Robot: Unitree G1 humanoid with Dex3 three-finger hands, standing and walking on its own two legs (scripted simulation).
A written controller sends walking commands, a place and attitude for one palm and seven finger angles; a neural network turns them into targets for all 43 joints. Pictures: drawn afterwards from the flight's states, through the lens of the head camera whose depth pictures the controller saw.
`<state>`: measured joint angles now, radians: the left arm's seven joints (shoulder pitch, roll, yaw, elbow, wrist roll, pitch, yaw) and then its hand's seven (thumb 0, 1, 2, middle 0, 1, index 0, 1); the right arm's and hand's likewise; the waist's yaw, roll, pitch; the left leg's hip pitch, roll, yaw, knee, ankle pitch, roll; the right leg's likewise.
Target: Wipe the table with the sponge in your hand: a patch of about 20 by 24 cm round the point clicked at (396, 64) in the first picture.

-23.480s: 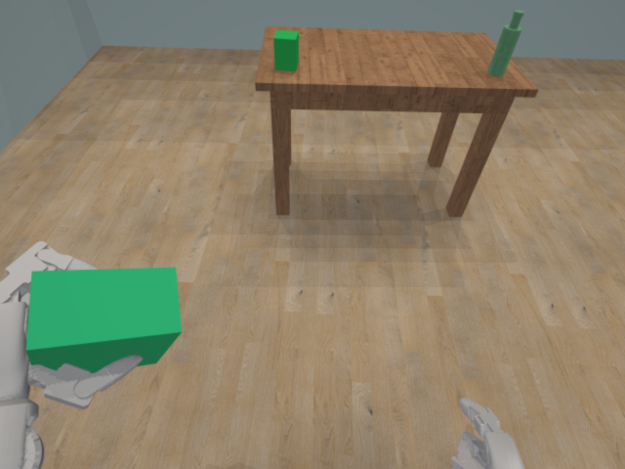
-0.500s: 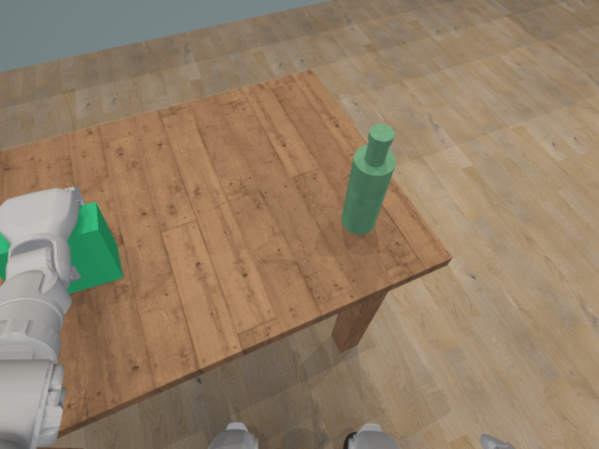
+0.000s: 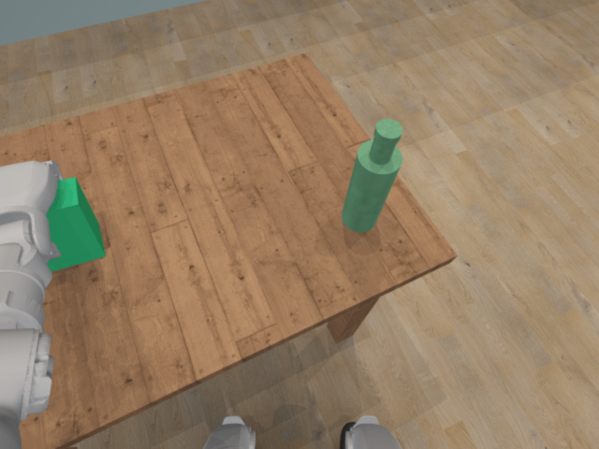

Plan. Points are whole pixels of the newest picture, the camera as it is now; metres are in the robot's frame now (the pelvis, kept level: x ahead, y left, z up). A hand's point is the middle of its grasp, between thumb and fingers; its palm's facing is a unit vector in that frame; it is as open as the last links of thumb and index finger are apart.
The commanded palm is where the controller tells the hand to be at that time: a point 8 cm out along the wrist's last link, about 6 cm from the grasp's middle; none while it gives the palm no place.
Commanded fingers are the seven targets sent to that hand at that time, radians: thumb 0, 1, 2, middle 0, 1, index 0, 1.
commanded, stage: slide across to the middle lane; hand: left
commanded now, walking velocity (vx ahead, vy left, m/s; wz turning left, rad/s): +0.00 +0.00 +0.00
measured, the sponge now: (45, 239) +0.40 +0.38 -0.03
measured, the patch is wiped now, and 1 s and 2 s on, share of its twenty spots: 0.50 0.50 0.80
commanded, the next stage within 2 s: wipe back along the middle lane in 0.70 s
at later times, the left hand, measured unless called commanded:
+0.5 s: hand (63, 196) +0.44 +0.34 +0.02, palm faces -0.16 +0.03 -0.99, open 10.4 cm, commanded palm +0.43 +0.30 +0.06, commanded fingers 0.00 0.10 1.30 -1.20 -1.60 -1.20 -1.60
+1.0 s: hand (94, 199) +0.44 +0.30 +0.01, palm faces -0.13 +0.01 -0.99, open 10.4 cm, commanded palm +0.42 +0.28 +0.05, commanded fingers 0.00 0.10 1.30 -1.20 -1.60 -1.20 -1.60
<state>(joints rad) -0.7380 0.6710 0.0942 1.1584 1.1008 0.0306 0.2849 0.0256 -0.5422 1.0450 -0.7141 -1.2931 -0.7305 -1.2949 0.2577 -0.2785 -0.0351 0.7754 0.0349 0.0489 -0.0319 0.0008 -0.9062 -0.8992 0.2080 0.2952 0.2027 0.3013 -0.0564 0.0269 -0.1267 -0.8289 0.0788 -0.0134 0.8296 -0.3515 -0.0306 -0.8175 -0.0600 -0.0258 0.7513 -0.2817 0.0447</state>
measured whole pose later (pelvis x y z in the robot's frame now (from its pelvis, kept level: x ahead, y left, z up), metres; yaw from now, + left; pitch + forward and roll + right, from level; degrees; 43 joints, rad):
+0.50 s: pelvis +0.02 +0.00 +0.01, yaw +0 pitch +18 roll -2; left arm -0.73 0.57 0.00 1.10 1.06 0.13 0.30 0.01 -0.54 1.05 -0.70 -1.30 -0.72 -1.30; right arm 0.25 -0.26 -0.05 0.81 0.04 0.06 -0.04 0.00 -0.91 -0.90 0.21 0.30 0.20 0.30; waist -0.05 0.03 -0.12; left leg -0.72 0.08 -0.01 0.75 -0.35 -0.03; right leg -0.70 -0.06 -0.03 0.66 -0.27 0.04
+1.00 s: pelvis +0.04 -0.01 +0.02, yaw +0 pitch +17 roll -2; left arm -0.67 0.46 -0.01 1.07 1.04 0.19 0.36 0.01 -0.53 1.04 -0.69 -1.31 -0.71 -1.31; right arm 0.23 -0.27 -0.07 0.82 0.03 0.08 -0.01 0.00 -0.91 -0.90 0.21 0.30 0.20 0.30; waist -0.04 0.04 -0.14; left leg -0.64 0.09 -0.01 0.70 -0.35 -0.04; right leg -0.64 -0.05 -0.03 0.63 -0.29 0.04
